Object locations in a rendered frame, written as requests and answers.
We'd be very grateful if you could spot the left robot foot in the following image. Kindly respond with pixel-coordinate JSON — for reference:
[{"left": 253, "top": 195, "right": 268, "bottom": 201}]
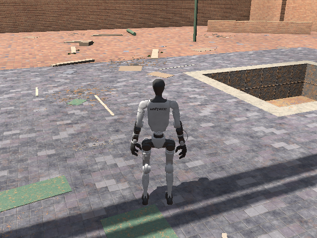
[{"left": 142, "top": 193, "right": 149, "bottom": 205}]

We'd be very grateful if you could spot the robot left hand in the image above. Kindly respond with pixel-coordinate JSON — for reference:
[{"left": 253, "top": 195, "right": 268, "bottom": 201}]
[{"left": 130, "top": 143, "right": 142, "bottom": 156}]

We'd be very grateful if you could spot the robot foot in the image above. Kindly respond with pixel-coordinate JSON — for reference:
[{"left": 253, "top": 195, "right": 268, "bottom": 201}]
[
  {"left": 165, "top": 193, "right": 173, "bottom": 205},
  {"left": 142, "top": 193, "right": 149, "bottom": 205}
]

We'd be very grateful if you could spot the robot left forearm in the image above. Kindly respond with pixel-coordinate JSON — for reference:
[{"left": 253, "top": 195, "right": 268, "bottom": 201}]
[{"left": 131, "top": 121, "right": 141, "bottom": 144}]

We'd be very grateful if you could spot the robot right hand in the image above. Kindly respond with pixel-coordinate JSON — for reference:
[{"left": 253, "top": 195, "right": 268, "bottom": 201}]
[{"left": 175, "top": 145, "right": 187, "bottom": 159}]

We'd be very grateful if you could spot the left robot upper arm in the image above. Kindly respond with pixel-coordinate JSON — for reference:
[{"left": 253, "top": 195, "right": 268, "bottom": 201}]
[{"left": 136, "top": 100, "right": 148, "bottom": 128}]

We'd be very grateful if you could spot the right robot upper arm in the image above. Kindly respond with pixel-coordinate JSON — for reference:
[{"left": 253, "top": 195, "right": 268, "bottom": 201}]
[{"left": 169, "top": 100, "right": 181, "bottom": 128}]

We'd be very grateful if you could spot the right robot foot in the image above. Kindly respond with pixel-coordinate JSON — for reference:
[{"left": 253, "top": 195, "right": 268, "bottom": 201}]
[{"left": 165, "top": 193, "right": 173, "bottom": 205}]

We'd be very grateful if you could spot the robot right forearm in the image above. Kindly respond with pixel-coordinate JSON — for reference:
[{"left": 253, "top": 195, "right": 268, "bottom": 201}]
[{"left": 176, "top": 121, "right": 185, "bottom": 146}]

